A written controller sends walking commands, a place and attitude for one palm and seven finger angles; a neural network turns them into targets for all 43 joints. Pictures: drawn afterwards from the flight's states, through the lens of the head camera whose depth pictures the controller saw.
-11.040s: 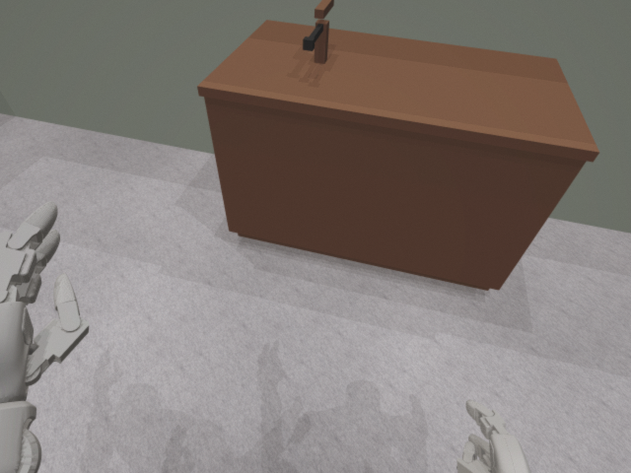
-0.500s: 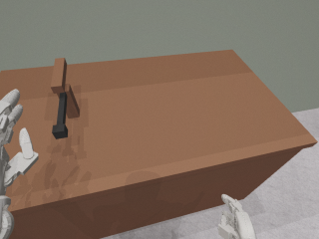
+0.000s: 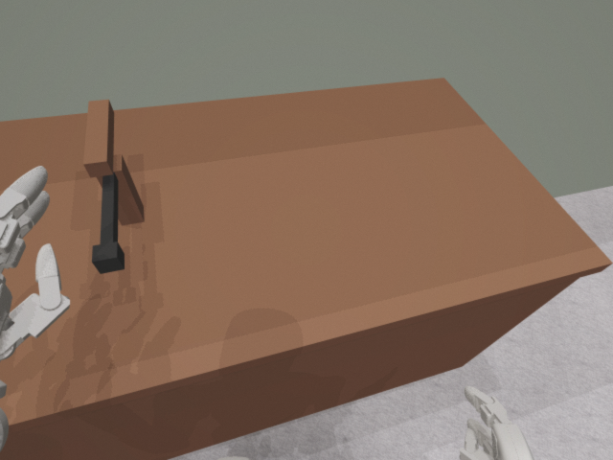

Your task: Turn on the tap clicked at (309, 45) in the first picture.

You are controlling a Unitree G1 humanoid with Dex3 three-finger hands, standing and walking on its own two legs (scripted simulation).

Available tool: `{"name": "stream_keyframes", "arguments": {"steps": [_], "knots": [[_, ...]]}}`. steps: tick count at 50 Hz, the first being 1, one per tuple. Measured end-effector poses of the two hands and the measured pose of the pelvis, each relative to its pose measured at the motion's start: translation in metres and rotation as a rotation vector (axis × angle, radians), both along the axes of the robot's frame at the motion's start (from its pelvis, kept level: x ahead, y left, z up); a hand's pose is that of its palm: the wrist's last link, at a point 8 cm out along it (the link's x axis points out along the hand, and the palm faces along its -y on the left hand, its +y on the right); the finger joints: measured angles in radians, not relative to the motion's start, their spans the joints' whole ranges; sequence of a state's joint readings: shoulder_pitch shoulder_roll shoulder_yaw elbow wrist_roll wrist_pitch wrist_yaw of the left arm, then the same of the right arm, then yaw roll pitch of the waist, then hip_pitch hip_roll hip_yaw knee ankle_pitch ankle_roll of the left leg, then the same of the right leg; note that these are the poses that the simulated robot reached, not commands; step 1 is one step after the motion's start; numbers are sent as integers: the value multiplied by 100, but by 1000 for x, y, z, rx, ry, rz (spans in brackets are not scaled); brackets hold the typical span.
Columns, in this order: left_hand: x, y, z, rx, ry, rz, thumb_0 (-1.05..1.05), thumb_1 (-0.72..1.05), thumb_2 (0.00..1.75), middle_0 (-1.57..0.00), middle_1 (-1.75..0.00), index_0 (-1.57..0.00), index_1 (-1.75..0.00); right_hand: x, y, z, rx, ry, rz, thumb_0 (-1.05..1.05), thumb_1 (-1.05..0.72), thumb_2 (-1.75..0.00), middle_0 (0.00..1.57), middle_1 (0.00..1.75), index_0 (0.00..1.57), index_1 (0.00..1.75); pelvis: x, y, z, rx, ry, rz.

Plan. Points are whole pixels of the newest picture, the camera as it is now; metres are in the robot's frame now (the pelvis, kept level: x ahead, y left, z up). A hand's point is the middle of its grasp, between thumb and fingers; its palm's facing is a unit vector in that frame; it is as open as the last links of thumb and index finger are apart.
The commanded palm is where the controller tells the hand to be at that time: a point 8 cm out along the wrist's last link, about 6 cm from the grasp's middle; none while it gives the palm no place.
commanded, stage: come to a stop and stand still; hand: left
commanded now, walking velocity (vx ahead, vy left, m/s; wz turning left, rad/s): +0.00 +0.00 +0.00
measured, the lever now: (108, 257) +0.32 +0.28 +0.06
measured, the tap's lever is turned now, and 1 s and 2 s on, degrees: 0 0 0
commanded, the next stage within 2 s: look again from close up in 0.52 s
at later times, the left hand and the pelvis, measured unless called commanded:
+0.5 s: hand (10, 314) +0.21 +0.28 +0.16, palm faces +0.35 -0.85 -0.39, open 7.4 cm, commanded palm +0.14 +0.31 +0.18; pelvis -0.02 +0.03 +0.00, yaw +0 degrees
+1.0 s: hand (47, 327) +0.20 +0.24 +0.16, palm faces +0.31 -0.87 -0.39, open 7.4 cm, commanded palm +0.14 +0.29 +0.18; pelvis -0.02 +0.01 +0.00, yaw +0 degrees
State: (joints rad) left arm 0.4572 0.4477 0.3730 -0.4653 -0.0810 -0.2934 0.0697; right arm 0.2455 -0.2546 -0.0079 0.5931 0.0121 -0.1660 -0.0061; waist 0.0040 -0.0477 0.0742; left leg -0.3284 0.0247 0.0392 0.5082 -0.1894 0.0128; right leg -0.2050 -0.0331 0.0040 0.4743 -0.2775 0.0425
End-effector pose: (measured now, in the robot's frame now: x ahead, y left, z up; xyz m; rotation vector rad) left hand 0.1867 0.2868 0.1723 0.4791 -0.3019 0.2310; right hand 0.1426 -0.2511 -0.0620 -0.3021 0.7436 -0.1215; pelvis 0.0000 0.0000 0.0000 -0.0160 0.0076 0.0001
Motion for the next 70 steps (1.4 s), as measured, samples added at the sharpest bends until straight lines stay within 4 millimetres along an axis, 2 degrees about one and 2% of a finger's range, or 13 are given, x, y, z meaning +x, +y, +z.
{"name": "stream_keyframes", "arguments": {"steps": [3,6,14,21,28,38,45,60,70], "knots": [[-1,15,-9,-12,22,31,2,88,90,-22,-30,-21,-31,0,11,-2,-8,30,15,1,-91,-90,20,30,20,30,-2,6,0,-4,1,9],[-3,25,-7,-9,1,55,2,88,90,-22,-31,-21,-31,5,26,-3,0,29,40,1,-91,-90,20,30,20,30,-4,13,-1,-7,0,11],[-11,28,13,25,-78,36,2,89,90,-21,-30,-21,-31,31,71,3,65,-64,107,1,-91,-90,20,30,21,30,-10,25,-1,-19,-2,11],[-17,35,6,-3,-32,67,2,89,90,-21,-30,-21,-31,40,86,9,85,-107,123,1,-91,-90,20,30,21,30,-15,30,0,-23,-7,5],[-22,29,-1,-44,-3,62,2,89,90,-21,-30,-21,-31,30,75,11,59,-100,101,1,-91,-90,20,30,21,30,-19,29,1,-22,-18,4],[-24,17,2,-32,2,46,2,89,90,-21,-30,-21,-31,6,50,8,42,-76,36,1,-91,-90,20,30,21,30,-22,20,2,-21,-25,3],[-26,7,2,-31,20,38,2,89,90,-21,-30,-21,-31,-3,37,6,47,-75,5,1,-91,-90,20,30,21,30,-21,12,3,-19,-30,-1],[-23,-13,6,-56,8,43,2,89,90,-21,-30,-21,-31,6,26,10,80,-119,12,1,-91,-90,20,30,21,30,-19,-8,4,-11,-35,-12],[-17,-42,6,-74,18,18,2,89,90,-21,-30,-21,-31,13,7,8,99,-125,9,1,-91,-90,20,30,21,30,-16,-28,3,-15,-30,-17]]}}
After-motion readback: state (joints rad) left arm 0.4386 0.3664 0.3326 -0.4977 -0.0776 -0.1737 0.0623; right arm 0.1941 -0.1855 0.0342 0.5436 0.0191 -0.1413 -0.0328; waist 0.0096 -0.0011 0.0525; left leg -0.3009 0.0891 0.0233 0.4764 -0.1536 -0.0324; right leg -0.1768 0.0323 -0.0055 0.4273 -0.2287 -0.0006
